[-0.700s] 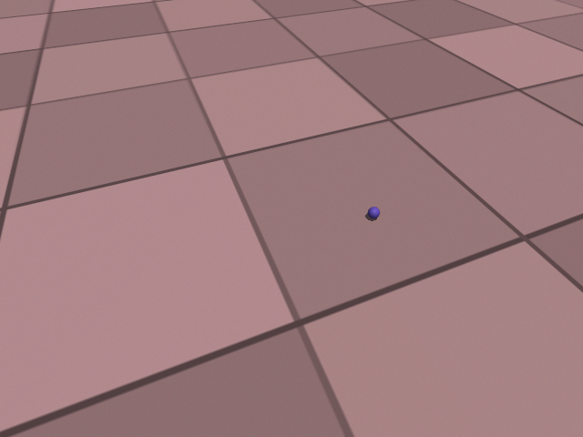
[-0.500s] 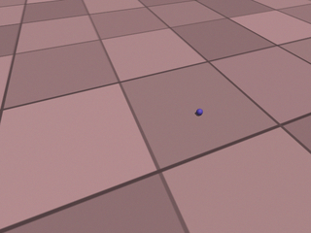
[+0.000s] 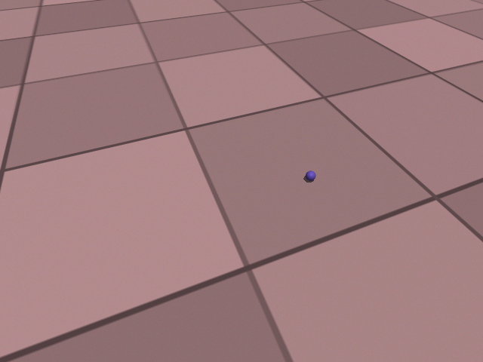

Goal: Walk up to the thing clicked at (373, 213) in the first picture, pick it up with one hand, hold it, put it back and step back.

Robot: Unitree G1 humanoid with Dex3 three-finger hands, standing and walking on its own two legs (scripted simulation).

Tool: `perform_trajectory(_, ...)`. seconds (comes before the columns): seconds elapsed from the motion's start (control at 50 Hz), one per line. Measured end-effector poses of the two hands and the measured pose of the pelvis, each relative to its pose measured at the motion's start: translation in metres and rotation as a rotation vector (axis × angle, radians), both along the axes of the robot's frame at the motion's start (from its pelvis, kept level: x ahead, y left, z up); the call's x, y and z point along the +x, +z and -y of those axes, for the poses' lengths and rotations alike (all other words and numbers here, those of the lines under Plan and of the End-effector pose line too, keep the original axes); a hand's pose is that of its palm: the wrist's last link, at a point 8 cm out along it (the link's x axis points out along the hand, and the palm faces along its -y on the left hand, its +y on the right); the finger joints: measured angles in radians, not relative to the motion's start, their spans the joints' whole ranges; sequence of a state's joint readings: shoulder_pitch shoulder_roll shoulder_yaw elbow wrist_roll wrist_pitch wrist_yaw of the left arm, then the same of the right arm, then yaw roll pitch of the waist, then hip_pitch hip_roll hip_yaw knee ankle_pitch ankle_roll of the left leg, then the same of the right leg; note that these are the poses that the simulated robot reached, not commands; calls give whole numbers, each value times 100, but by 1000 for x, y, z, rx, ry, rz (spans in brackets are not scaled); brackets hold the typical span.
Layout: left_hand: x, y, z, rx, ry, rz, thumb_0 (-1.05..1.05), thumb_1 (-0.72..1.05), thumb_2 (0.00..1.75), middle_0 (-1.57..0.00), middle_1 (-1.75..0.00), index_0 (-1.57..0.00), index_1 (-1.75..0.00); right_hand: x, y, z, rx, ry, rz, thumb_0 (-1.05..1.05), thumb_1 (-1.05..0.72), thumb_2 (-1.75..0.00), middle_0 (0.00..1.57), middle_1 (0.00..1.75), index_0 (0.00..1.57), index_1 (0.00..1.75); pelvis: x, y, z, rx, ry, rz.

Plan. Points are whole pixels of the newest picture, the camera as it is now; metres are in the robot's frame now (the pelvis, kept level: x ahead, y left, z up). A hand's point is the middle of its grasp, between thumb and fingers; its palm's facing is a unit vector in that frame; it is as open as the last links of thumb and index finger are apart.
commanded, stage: stand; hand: left
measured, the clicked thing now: (310, 175) +1.27 -0.36 -0.75
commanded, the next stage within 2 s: walk up in 0.42 s
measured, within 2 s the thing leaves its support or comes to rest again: neither
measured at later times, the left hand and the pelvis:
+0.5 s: hand out of the picture +0.08 +0.26 -0.16, palm faces -0.06 -0.94 -0.34, open 7.4 cm; pelvis +0.01 +0.00 -0.01, yaw -3 degrees
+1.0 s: hand (193, 324) +0.25 +0.12 -0.14, palm faces -0.23 -0.90 -0.36, open 7.4 cm; pelvis +0.15 -0.13 -0.01, yaw -17 degrees
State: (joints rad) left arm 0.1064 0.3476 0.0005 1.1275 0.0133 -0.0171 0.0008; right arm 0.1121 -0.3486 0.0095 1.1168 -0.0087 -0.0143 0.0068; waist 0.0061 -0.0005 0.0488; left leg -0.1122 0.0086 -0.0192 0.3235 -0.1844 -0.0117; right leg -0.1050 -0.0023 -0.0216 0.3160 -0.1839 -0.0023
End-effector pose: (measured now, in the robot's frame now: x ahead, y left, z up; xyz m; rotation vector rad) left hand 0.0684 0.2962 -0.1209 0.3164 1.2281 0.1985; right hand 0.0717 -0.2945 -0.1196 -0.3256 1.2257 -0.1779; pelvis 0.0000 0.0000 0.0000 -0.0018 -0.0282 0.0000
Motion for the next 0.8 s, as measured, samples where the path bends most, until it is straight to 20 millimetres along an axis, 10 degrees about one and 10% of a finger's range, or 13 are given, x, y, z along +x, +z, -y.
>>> perform_trajectory(0.46,5,1,-5,-3,-3,0,0,91,90,-20,-30,-20,-30,11,0,0,8,-6,34,0,-91,-90,20,30,20,30,8,-2,-1,7,-19,-4)
perform_trajectory(0.64,62,14,5,20,-124,-7,0,91,90,-20,-30,-20,-30,-19,9,69,-71,-133,77,0,-90,-90,21,30,21,30,36,-9,31,30,-127,5)
perform_trajectory(0.8,140,9,64,87,-201,68,0,91,90,-20,-30,-20,-30,-4,-27,152,-93,-214,38,1,-91,-90,20,30,20,30,86,-38,94,1,-196,32)
